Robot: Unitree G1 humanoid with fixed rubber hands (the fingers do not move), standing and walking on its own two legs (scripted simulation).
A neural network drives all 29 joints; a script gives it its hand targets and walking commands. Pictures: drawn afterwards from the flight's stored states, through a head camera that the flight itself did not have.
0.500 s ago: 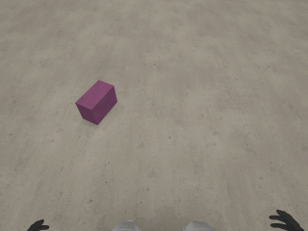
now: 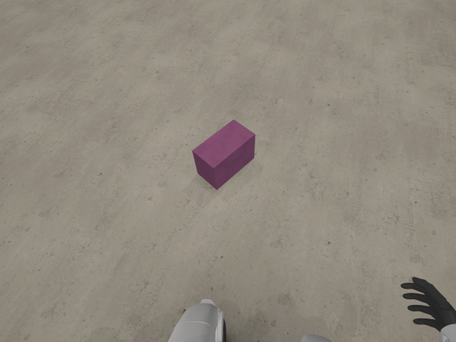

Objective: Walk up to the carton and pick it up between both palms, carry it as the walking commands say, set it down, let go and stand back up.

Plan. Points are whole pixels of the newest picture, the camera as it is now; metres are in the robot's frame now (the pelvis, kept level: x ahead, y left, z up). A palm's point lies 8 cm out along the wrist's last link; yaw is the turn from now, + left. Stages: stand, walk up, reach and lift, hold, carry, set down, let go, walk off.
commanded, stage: walk up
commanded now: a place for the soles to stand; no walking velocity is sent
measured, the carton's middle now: (225, 154) +0.95 +0.14 -0.64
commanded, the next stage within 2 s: none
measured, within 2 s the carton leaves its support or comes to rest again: neither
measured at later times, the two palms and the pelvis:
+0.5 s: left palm (56, 283) +0.19 +0.38 -0.09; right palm (385, 233) +0.33 -0.26 -0.08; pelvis +0.19 +0.05 +0.00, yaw +8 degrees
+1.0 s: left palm (86, 201) +0.37 +0.39 -0.09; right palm (369, 191) +0.43 -0.26 -0.09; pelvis +0.33 +0.06 +0.00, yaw +11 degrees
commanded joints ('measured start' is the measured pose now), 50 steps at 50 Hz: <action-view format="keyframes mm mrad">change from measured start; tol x32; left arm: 1 -46 218 38 -105 -10 -30 6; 50 -78 284 101 -104 17 5 -34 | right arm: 1 216 -251 -74 -17 34 -5 -44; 50 269 -212 -25 67 -5 -69 -70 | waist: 1 -141 51 -261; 21 -78 -237 -69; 25 -213 279 -212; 50 -55 -206 -63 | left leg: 1 517 304 -479 -344 134 269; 8 54 211 -314 -271 -136 227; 12 -463 -33 -196 453 -324 28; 23 417 -92 100 -154 14 25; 25 566 320 -761 -474 -146 214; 40 -20 228 -253 -218 -160 189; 43 -429 -66 -25 420 -314 32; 50 -34 36 -2 181 -283 17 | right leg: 1 -445 21 92 188 40 -45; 9 144 122 -11 -401 146 -62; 12 163 -355 792 -921 -578 -256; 19 129 -249 230 -648 434 -272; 27 -503 54 127 285 14 -43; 40 18 128 -5 -355 195 -73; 42 300 -65 418 -667 -253 -156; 43 305 -274 770 -833 -378 -286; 50 -150 -192 353 -733 -225 -280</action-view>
